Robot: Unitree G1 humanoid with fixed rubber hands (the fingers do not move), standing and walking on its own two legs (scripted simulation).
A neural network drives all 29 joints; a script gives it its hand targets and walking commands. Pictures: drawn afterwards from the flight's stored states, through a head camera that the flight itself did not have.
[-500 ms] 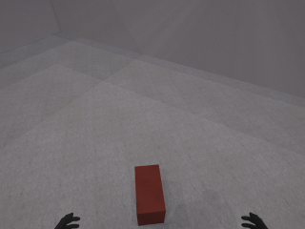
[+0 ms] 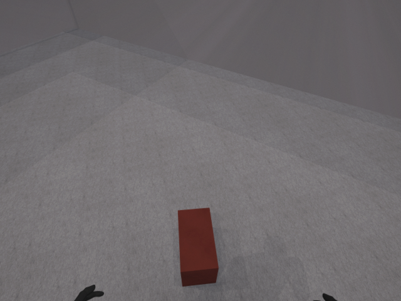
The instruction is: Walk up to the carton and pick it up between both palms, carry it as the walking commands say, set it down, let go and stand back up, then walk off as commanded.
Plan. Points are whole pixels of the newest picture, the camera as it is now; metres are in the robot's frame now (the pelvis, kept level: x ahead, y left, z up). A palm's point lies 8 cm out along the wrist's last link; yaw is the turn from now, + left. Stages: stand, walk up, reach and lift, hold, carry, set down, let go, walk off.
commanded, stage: walk off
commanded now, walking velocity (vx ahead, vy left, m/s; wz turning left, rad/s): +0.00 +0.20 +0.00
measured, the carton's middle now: (196, 245) +0.53 +0.02 -0.67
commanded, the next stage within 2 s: stand in 1.66 s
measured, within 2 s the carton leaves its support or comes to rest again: neither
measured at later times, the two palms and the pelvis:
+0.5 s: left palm out of the picture +0.09 +0.28 -0.11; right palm out of the picture +0.06 -0.24 -0.13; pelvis -0.01 +0.01 -0.01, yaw +0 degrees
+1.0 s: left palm out of the picture +0.03 +0.36 -0.12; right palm out of the picture +0.05 -0.15 -0.10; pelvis -0.03 +0.10 +0.00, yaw +2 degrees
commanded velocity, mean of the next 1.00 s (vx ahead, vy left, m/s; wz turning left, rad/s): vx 0.00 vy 0.20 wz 0.00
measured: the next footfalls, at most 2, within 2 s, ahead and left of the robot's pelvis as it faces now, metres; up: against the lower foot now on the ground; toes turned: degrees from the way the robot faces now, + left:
right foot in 0.50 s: +0.03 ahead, -0.09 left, +0.00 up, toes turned -1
left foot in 0.84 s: +0.04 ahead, +0.17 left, +0.00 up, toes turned +3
